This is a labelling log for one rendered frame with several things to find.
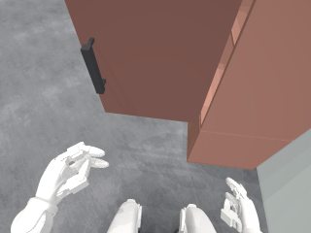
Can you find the right robot thigh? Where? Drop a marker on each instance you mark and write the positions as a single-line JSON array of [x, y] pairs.
[[194, 220]]

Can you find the robot thigh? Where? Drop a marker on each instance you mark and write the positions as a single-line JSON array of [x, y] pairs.
[[194, 220], [127, 219]]

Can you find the left robot thigh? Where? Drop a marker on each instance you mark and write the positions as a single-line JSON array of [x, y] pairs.
[[127, 219]]

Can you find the left robot forearm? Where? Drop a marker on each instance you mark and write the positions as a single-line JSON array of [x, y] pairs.
[[36, 217]]

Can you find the handle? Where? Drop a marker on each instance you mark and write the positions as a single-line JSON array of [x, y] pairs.
[[92, 66]]

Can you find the right robot hand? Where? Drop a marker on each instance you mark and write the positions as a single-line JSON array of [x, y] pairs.
[[243, 214]]

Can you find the left robot hand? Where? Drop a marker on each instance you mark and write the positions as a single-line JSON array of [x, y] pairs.
[[60, 179]]

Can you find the cupboard door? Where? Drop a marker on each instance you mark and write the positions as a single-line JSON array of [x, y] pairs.
[[159, 57]]

